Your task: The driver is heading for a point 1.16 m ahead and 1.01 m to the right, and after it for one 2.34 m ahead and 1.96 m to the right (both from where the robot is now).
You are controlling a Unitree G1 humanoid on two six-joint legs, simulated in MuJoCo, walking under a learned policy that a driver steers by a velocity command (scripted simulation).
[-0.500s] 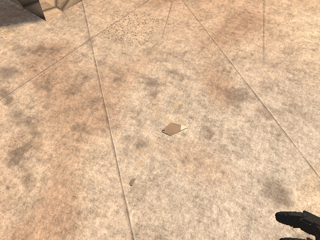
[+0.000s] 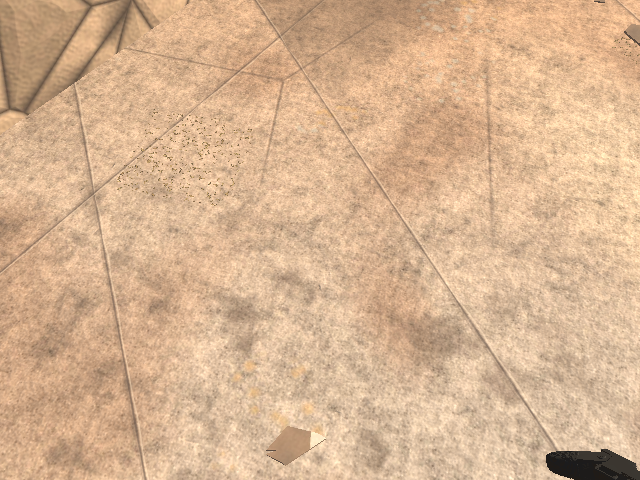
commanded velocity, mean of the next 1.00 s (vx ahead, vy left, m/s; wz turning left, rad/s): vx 0.08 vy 0.00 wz -0.92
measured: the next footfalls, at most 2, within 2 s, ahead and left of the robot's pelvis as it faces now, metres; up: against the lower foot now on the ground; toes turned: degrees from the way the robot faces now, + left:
left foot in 0.28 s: +0.37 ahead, +0.08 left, +0.00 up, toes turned -29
right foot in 0.74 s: +0.13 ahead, -0.08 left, +0.00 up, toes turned -45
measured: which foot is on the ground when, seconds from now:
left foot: up 0.00-0.26, down 0.28-0.74, up 0.76-1.00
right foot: down 0.00-0.28, up 0.30-0.72, down 0.74-1.00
